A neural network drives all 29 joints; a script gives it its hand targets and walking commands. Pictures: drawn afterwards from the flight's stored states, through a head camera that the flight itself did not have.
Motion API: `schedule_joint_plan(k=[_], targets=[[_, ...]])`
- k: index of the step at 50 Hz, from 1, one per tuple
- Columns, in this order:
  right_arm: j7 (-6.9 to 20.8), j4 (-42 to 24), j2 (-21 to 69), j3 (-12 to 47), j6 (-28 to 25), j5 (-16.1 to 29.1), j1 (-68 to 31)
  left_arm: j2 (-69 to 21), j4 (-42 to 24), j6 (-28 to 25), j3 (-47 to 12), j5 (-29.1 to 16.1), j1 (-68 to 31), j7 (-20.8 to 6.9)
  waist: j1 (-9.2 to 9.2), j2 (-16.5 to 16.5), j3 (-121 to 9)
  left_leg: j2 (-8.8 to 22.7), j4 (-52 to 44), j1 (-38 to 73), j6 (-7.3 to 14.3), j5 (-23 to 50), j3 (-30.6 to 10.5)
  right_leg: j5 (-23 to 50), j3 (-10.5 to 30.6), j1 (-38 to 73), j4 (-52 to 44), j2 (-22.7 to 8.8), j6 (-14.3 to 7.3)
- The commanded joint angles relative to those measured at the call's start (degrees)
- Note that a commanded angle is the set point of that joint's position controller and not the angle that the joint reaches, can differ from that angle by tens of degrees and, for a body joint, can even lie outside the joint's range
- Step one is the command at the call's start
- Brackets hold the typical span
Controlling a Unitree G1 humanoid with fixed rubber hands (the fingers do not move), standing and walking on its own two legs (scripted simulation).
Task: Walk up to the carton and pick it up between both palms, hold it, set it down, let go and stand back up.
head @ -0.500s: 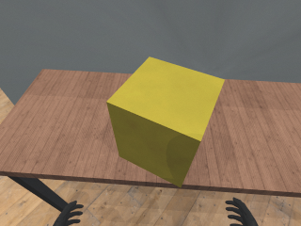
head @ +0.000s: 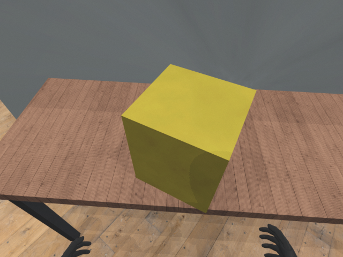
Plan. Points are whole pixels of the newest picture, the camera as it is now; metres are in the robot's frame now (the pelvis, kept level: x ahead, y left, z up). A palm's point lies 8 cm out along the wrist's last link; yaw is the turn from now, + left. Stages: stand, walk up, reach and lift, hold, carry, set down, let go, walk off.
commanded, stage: stand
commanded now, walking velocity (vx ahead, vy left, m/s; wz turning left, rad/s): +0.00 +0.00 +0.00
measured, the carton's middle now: (188, 139) +0.38 -0.03 +0.07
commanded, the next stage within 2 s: walk up in 1.84 s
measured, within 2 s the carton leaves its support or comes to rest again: neither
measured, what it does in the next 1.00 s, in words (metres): stands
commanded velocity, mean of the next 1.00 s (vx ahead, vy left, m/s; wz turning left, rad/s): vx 0.00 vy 0.00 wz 0.00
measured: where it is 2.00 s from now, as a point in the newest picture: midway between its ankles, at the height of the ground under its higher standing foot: outside the picture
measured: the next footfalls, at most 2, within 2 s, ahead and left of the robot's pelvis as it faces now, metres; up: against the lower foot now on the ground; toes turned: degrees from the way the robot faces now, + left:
none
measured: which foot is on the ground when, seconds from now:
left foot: down 0.00-1.00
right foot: down 0.00-1.00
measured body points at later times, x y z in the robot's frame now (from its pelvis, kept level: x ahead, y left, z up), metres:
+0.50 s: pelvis +0.00 +0.00 +0.00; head +0.02 +0.00 +0.45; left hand +0.12 +0.26 -0.12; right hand +0.16 -0.27 -0.08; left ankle +0.00 +0.12 -0.71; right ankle +0.00 -0.12 -0.71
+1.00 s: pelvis -0.01 +0.00 +0.00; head +0.00 +0.00 +0.45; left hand +0.10 +0.26 -0.12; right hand +0.15 -0.27 -0.08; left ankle +0.00 +0.12 -0.71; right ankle +0.00 -0.12 -0.71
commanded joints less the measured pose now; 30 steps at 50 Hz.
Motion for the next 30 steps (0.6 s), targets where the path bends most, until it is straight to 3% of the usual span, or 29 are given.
schedule_joint_plan(k=[1, 30], targets=[[-1.2, -0.7, -12.8, -3.8, -2.4, -1.1, -2.7, 14.5, -4.1, -1.8, 5.3, 1.8, -4.6, 0.6, 0.14, 0.7, -7.0, 4.3, -6.4, 3.3, 4.3, 17.7, -5.6, 18.3, 5.7, 2.6, -8.1, -4.9, -4.7], [-1.5, 1.1, -13.3, -3.5, -2.7, -0.9, -2.3, 15.4, -0.2, -1.9, 5.0, 1.3, -4.9, 0.6, 0.29, 1.3, -7.9, 4.8, -6.8, 5.1, 4.4, 21.5, -5.7, 22.3, 6.2, 3.5, -8.1, -5.4, -4.9]])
